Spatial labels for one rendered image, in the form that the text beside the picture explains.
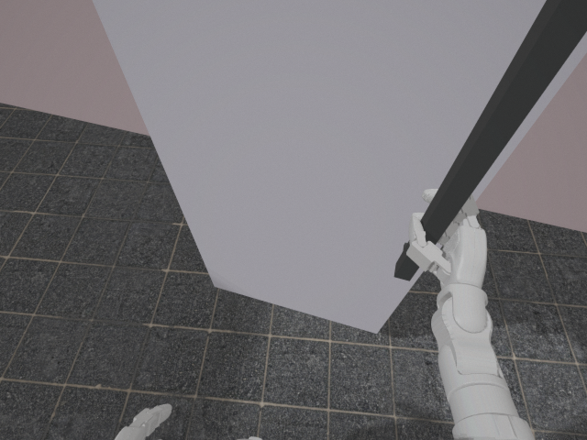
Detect left robot hand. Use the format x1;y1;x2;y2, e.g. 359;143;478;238
115;404;172;440

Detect right robot hand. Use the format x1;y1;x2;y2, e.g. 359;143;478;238
406;189;487;290

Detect handle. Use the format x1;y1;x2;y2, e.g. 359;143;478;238
394;0;587;281

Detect fridge door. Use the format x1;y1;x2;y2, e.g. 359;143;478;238
93;0;587;334

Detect right robot forearm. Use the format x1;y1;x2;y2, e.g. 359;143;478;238
431;283;535;440

